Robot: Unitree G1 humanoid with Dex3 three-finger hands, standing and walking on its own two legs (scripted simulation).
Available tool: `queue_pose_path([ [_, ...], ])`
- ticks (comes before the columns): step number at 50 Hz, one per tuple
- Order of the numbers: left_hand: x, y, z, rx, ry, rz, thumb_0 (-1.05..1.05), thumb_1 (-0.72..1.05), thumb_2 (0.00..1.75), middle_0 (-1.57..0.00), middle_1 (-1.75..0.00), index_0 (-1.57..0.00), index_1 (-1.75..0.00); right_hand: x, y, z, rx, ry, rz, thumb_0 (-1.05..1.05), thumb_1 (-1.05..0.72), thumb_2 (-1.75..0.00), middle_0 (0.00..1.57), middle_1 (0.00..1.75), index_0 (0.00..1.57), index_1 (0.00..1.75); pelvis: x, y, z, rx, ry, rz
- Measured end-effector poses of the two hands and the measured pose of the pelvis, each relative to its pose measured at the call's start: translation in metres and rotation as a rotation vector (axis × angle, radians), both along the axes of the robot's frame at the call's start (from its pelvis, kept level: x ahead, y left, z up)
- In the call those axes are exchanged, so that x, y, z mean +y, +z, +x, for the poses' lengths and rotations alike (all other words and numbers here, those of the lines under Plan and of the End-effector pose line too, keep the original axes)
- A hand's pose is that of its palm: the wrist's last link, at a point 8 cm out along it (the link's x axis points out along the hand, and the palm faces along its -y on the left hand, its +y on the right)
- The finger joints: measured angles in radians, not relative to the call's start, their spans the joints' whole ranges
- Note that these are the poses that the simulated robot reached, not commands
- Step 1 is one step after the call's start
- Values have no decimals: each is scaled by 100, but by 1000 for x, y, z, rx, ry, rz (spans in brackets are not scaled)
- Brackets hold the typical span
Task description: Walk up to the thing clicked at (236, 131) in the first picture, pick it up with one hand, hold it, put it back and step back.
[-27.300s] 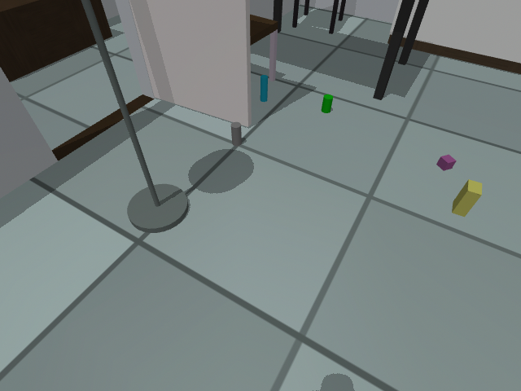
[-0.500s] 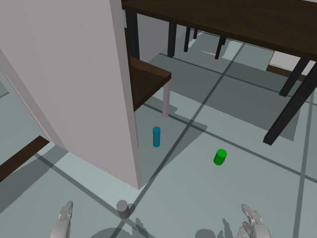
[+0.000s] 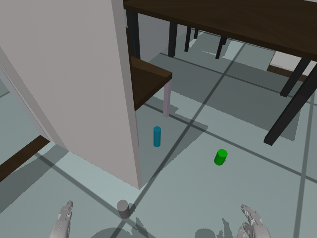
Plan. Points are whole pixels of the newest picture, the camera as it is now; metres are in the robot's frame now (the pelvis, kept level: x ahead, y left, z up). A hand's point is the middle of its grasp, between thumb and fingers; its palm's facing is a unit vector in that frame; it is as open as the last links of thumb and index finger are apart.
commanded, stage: stand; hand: left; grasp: from the side
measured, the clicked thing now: (123, 209) +0.42 +0.19 -0.66
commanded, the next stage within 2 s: none
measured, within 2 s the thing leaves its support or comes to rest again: neither
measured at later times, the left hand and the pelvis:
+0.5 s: hand out of the picture +0.15 +0.21 -0.10, palm faces -0.01 -0.94 -0.33, open 8.5 cm; pelvis +0.00 +0.00 +0.01, yaw +0 degrees
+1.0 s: hand out of the picture +0.04 +0.26 -0.11, palm faces +0.01 -0.94 -0.34, open 7.4 cm; pelvis -0.01 +0.01 +0.05, yaw +1 degrees
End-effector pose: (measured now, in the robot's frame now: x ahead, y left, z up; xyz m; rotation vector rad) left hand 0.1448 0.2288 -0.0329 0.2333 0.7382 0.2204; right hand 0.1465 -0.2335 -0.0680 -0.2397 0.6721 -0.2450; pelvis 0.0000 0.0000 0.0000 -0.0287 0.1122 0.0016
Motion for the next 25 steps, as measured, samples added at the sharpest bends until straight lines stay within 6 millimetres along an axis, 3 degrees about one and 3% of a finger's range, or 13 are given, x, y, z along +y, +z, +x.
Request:
queue_pose_path([
  [5,0,1,1,-4,1,-1,-1,-48,11,-9,-10,-9,-10,-1,0,1,0,1,-2,1,-90,-90,21,30,21,30,0,0,0,0,0,0],
  [9,0,1,1,-4,-2,-1,-1,-33,26,-14,-18,-14,-18,-1,1,1,-1,1,-2,1,-90,-90,21,30,21,30,0,0,1,0,0,1],
  [18,0,-2,3,3,-25,10,0,25,71,-19,-28,-19,-28,-2,-2,2,25,26,-17,1,-90,-90,21,30,21,30,0,1,2,-5,0,3],
  [21,11,-20,3,46,-98,36,0,47,79,-20,-29,-20,-29,-8,-13,-2,172,118,-40,1,-90,-90,21,30,21,30,-1,5,0,-45,1,18],
  [25,31,-35,-10,141,-88,37,0,68,85,-20,-30,-20,-30,-24,-17,-17,293,113,-29,1,-90,-90,21,30,21,30,0,11,0,-78,2,30],
])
